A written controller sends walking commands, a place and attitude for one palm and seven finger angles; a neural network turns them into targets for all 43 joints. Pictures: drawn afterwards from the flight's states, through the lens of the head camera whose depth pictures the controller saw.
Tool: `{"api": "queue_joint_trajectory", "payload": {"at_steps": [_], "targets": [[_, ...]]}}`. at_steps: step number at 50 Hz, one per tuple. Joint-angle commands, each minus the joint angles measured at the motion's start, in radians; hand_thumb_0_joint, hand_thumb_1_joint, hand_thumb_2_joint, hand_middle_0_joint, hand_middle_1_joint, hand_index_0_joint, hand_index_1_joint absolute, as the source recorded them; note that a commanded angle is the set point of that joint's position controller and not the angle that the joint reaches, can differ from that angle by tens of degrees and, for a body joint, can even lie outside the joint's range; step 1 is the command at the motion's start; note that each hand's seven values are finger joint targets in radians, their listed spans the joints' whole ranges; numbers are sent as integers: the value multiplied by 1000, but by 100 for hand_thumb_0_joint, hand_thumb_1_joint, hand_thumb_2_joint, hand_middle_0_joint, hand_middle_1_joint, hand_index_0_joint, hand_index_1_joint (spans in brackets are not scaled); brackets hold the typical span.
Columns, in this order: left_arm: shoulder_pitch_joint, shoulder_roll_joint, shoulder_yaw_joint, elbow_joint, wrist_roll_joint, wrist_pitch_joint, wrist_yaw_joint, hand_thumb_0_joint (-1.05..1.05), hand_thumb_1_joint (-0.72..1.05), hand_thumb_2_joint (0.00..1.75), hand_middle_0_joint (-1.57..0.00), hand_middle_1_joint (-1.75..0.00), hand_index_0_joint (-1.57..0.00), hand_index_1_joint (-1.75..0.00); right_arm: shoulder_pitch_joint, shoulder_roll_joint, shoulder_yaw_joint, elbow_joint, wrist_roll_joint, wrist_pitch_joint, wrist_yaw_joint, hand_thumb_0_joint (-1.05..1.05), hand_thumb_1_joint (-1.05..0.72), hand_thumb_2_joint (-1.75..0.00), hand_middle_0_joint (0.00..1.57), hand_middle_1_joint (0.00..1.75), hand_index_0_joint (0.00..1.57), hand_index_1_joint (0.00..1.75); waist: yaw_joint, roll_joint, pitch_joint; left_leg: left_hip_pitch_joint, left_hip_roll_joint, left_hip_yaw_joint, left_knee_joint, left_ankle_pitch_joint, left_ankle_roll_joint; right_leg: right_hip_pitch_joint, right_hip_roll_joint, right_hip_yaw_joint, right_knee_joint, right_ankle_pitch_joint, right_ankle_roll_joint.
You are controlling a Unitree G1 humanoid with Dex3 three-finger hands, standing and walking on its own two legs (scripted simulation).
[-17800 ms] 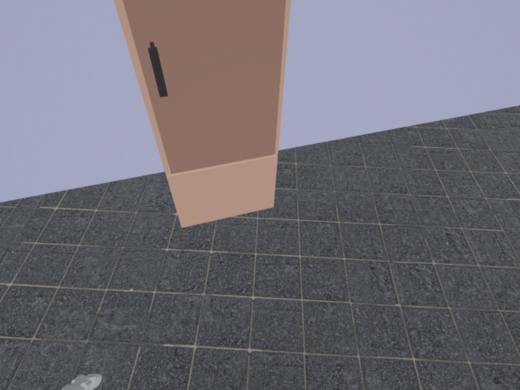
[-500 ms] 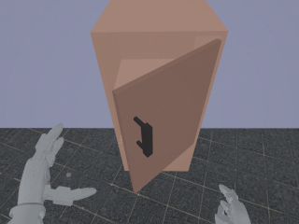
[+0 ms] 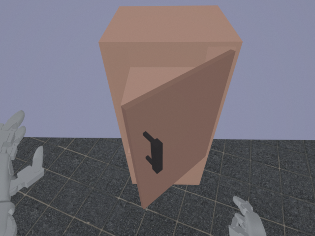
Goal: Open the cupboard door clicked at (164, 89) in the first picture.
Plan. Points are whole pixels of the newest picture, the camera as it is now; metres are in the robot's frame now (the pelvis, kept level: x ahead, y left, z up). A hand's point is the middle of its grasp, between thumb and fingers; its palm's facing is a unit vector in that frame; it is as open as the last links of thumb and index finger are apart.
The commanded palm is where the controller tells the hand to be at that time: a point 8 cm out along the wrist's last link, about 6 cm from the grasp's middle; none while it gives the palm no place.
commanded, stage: draw the hand back to the body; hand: left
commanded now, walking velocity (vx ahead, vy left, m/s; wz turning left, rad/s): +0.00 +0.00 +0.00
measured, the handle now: (152, 152) +0.33 +0.07 +0.03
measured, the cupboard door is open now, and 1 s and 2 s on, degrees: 42 42 42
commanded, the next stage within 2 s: step back with the hand held close in 0.34 s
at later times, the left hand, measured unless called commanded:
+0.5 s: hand (46, 168) +0.19 +0.24 +0.16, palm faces +0.45 -0.80 -0.40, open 7.5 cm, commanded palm +0.14 +0.28 +0.17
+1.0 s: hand (19, 194) +0.13 +0.27 +0.15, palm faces +0.37 -0.79 -0.50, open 7.4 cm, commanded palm +0.07 +0.31 +0.17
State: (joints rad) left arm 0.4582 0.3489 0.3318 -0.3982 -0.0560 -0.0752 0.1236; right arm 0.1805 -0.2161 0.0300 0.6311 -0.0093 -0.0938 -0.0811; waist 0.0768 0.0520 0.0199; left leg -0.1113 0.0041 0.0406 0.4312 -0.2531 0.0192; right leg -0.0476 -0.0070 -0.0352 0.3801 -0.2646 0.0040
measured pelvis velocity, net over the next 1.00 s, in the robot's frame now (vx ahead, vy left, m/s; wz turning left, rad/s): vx -0.07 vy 0.01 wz -0.02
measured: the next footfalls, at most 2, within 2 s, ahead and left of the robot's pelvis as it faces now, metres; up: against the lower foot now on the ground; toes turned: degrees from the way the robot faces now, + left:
right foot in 1.76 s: -0.31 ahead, -0.08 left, +0.00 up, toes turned -4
left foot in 1.92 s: -0.14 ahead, +0.09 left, +0.00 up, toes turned -5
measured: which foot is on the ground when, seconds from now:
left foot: down 0.00-1.00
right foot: down 0.00-1.00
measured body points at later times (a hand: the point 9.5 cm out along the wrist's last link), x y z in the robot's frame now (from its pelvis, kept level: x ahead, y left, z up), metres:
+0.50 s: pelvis +0.00 -0.02 +0.00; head -0.02 -0.04 +0.45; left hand +0.16 +0.28 +0.18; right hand +0.19 -0.24 -0.09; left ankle -0.01 +0.10 -0.74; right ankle -0.03 -0.12 -0.74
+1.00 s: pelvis -0.07 +0.01 -0.01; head -0.05 +0.02 +0.44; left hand +0.11 +0.31 +0.18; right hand +0.10 -0.24 -0.08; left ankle -0.01 +0.10 -0.74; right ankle -0.03 -0.12 -0.74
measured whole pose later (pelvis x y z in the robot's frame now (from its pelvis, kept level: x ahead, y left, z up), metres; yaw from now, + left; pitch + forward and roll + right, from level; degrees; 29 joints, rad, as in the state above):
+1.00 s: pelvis -0.07 +0.01 -0.01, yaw -1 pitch -1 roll -2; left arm 0.57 0.43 0.41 -0.52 -0.04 -0.17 0.14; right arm 0.19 -0.23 -0.01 0.54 0.01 -0.01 -0.09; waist 0.00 0.01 0.04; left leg -0.33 0.02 0.06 0.52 -0.18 0.04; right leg -0.27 0.00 -0.02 0.46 -0.18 0.02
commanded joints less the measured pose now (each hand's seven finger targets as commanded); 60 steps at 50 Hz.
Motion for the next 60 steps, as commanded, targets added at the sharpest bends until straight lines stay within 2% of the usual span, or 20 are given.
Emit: {"api": "queue_joint_trajectory", "payload": {"at_steps": [1,5,10,16,22,23,24,25,26,28,32,34,37,42,50,53,55,57,58,60], "targets": [[-71,126,79,-177,-6,-55,5,0,90,90,-20,-30,-20,-30,-119,-114,-42,-159,6,-46,1,0,-90,-90,20,30,20,30,-13,15,-65,48,25,-32,-64,315,-4,-35,9,-1,-47,268,-21],[-91,163,101,-182,-5,-56,7,0,90,90,-20,-30,-20,-30,-127,-120,-49,-160,5,-44,-4,0,-90,-90,20,30,20,30,-7,-14,-80,55,22,-29,-68,270,2,-30,10,4,-58,243,-20],[-93,184,121,-220,-4,-66,11,0,90,90,-20,-30,-20,-30,-128,-112,-46,-156,5,-52,-5,0,-90,-90,20,30,20,30,-4,18,-93,59,16,-28,-58,288,0,-17,8,8,-58,271,-24],[-90,168,112,-186,-10,-67,7,0,90,90,-20,-30,-20,-30,-133,-107,-45,-153,6,-55,-8,0,-90,-90,20,30,20,30,-8,-4,-48,56,14,-21,-64,242,4,-46,9,12,-79,240,-17],[-81,168,111,-196,-10,-76,5,0,90,90,-20,-30,-20,-30,-133,-107,-51,-151,6,-60,-6,0,-90,-90,20,30,20,30,-6,11,-76,72,13,-13,-62,249,6,-38,6,17,-77,255,-14],[-136,198,129,-258,-10,-85,9,0,90,90,-20,-30,-20,-30,-139,-107,-50,-154,7,-65,-7,0,-90,-90,20,30,20,30,-5,22,-93,78,11,-14,-57,252,7,-33,6,21,-78,260,-15],[-186,318,254,-275,-6,-120,13,0,90,90,-20,-30,-20,-30,-118,-132,-51,-185,17,-42,-7,0,-90,-90,20,30,20,30,-49,-32,-14,14,30,-33,-12,212,22,-143,-41,100,-124,338,-13],[-166,305,246,-222,-2,-131,7,0,90,90,-20,-30,-20,-30,-119,-120,-51,-170,15,-26,-8,0,-90,-90,20,30,20,30,-51,-31,-13,-3,26,-45,5,186,19,-144,-68,108,-122,374,-19],[-47,220,183,-157,-3,-123,-3,0,90,90,-20,-30,-20,-30,-117,-119,-57,-169,12,-13,-8,0,-90,-90,20,30,20,30,-57,-77,-31,3,30,-40,20,214,17,-148,-75,99,-107,409,-16],[24,178,139,-163,-2,-116,-11,0,90,90,-20,-30,-20,-30,-112,-129,-65,-187,13,9,-3,0,-90,-90,20,30,20,30,-61,-47,-90,17,41,-27,23,279,15,-136,-76,81,-71,450,-6],[76,207,164,-219,-2,-113,0,0,90,90,-20,-30,-20,-30,-112,-131,-76,-215,19,38,-8,0,-90,-90,20,30,20,30,-60,-38,-184,27,64,-22,28,411,12,-102,-69,63,-7,521,3],[78,229,185,-236,-1,-109,7,0,90,90,-20,-30,-20,-30,-110,-127,-80,-226,23,51,-11,0,-90,-90,20,30,20,30,-63,-82,-185,11,65,-19,36,402,9,-114,-68,67,-2,523,5],[89,252,207,-279,0,-116,20,0,90,90,-20,-30,-20,-30,-109,-125,-83,-241,25,58,-17,0,-90,-90,20,30,20,30,-60,-38,-194,-17,70,-31,25,404,8,-109,-62,68,27,489,1],[110,256,221,-297,0,-129,34,0,90,90,-20,-30,-20,-30,-99,-127,-86,-248,25,53,-20,0,-90,-90,20,30,20,30,-62,-12,-162,-107,82,-52,1,280,12,-126,-49,83,34,340,2],[97,241,226,-309,22,-173,47,0,90,90,-20,-30,-20,-30,-87,-148,-87,-251,21,13,-15,0,-90,-90,20,30,20,30,-72,51,-62,-402,122,-144,-124,-234,51,-89,-12,86,80,3,4],[74,223,233,-322,39,-192,48,0,90,90,-20,-30,-20,-30,-74,-154,-88,-254,19,-14,-15,0,-90,-90,20,30,20,30,-66,126,-65,-569,179,-206,-210,-411,83,32,37,51,236,10,17],[70,235,249,-327,46,-200,46,0,90,90,-20,-30,-20,-30,-76,-152,-90,-251,17,-31,-15,0,-90,-90,20,30,20,30,-60,155,-86,-607,203,-240,-227,-445,100,73,60,50,315,53,19],[66,227,251,-327,47,-208,41,0,90,90,-20,-30,-20,-30,-72,-143,-90,-242,12,-45,-11,0,-90,-90,20,30,20,30,-64,133,-74,-636,212,-250,-209,-454,111,77,64,67,331,38,15],[74,223,243,-320,36,-207,42,0,90,90,-20,-30,-20,-30,-55,-132,-89,-233,14,-49,-8,0,-90,-90,20,30,20,30,-69,71,-68,-549,176,-220,-153,-353,89,-4,44,88,256,63,-5],[54,235,231,-346,25,-213,40,0,90,90,-20,-30,-20,-30,-49,-127,-92,-213,11,-57,-5,0,-90,-90,20,30,20,30,-80,-58,-93,-355,73,-118,18,-240,33,-196,-27,212,58,8,-38]]}}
